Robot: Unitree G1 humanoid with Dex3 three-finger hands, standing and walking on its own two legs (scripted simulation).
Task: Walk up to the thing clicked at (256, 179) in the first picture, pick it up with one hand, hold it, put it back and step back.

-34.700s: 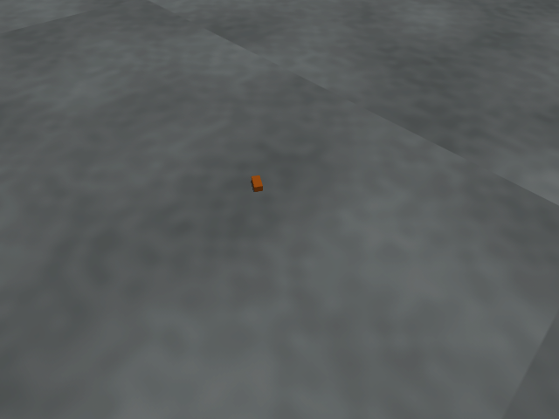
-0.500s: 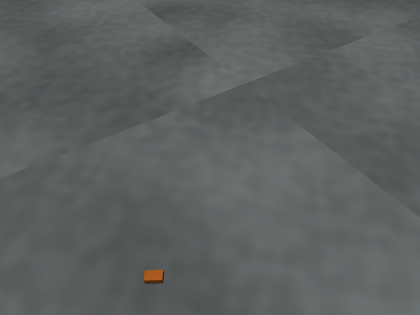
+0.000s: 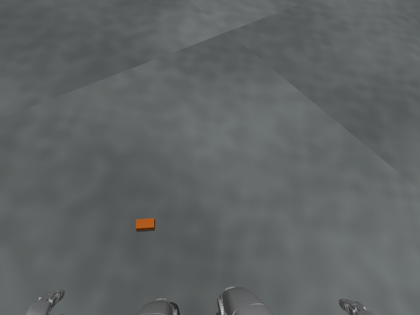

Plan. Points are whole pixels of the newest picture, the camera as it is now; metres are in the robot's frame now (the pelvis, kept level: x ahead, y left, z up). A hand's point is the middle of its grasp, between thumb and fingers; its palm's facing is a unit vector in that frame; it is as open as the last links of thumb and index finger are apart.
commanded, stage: step back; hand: left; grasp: from above
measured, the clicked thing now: (145, 224) +0.51 +0.22 -0.75
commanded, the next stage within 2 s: none
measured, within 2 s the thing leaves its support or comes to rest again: neither
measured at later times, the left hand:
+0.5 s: hand out of the picture -0.01 +0.26 -0.15, palm faces +0.02 -0.92 -0.39, open 7.4 cm
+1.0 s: hand out of the picture -0.23 +0.21 -0.14, palm faces -0.03 -0.91 -0.41, open 7.4 cm
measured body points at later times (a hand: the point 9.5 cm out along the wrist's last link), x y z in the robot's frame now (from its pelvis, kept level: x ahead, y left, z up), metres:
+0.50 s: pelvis -0.14 -0.01 -0.01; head -0.08 +0.00 +0.43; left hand -0.01 +0.31 -0.12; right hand -0.06 -0.33 -0.13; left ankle -0.16 +0.09 -0.73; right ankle -0.07 -0.14 -0.73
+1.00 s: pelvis -0.31 -0.05 -0.01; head -0.27 -0.08 +0.44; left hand -0.23 +0.26 -0.11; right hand -0.21 -0.38 -0.13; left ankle -0.26 +0.09 -0.67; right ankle -0.30 -0.17 -0.73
